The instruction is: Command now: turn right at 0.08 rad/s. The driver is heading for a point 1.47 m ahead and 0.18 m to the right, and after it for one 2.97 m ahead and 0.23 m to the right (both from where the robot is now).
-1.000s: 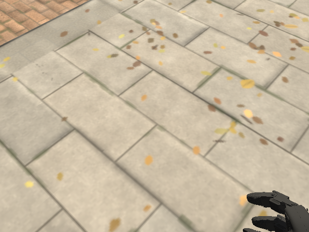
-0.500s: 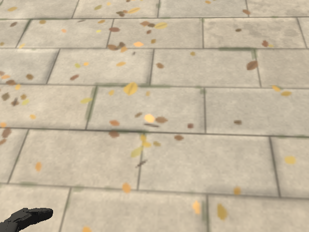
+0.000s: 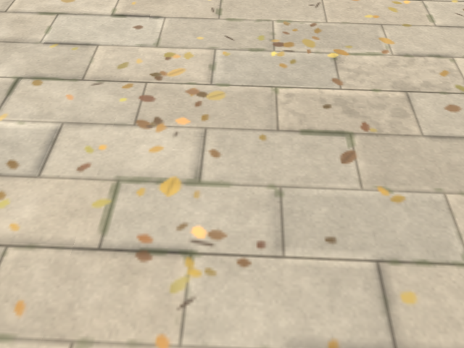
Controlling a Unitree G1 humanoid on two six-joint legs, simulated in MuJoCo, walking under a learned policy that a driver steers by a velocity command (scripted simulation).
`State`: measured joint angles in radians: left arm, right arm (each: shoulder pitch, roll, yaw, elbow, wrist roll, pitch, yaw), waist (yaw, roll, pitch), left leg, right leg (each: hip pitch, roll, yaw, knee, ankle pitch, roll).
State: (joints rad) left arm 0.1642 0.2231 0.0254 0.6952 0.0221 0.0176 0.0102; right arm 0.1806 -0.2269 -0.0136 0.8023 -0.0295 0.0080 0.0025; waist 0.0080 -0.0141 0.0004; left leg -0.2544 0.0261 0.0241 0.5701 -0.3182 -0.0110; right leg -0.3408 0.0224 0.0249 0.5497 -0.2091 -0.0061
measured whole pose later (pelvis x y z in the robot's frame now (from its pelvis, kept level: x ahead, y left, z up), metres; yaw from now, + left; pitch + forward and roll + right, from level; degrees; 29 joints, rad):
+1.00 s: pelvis +0.03 +0.03 +0.01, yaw +0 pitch -1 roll +0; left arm 0.16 0.21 0.05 1.11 0.00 0.02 0.05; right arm 0.26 -0.21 -0.01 1.04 -0.01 -0.01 -0.02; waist 0.00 0.00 0.03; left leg -0.13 -0.02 0.04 0.45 -0.31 0.03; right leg -0.23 -0.02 0.05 0.46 -0.21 0.04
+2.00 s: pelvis +0.25 -0.07 +0.01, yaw +0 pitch +2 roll -1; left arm 0.47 0.17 0.03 1.09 0.02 -0.11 -0.01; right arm 0.14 -0.24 -0.05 0.86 -0.04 -0.05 0.06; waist 0.04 0.04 -0.05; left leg -0.72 0.12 0.02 1.14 -0.09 0.06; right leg -0.03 0.06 -0.10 0.26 -0.28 -0.06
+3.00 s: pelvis +1.17 -0.07 +0.01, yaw +0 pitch +1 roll -2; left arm 0.52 0.24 0.05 1.04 0.01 -0.12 -0.02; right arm 0.06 -0.25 -0.01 0.78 -0.04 -0.07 0.05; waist 0.06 0.03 0.01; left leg -0.74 0.15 -0.01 0.92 -0.04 0.06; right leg 0.04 0.12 -0.08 0.22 -0.27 -0.11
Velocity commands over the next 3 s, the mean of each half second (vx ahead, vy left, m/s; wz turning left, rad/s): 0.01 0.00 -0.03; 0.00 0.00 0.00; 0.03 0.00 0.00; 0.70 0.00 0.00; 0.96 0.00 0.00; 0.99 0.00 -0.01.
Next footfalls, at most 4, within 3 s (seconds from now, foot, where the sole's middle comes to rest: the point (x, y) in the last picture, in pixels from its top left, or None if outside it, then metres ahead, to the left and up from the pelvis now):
1.76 right None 0.20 -0.15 -0.77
2.24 left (233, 304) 0.66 0.02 -0.77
2.72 right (276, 188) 1.12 -0.13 -0.77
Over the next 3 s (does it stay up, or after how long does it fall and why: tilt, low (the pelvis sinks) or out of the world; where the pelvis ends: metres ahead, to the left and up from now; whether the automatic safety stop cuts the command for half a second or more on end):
stays up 1.17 -0.07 0.01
